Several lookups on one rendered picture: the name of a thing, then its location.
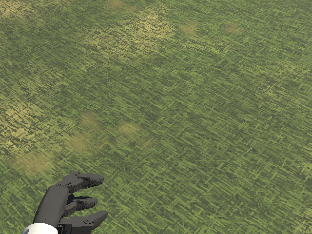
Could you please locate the robot left hand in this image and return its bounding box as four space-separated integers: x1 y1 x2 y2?
32 171 108 234

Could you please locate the left robot forearm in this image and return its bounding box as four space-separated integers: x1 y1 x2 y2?
22 222 59 234

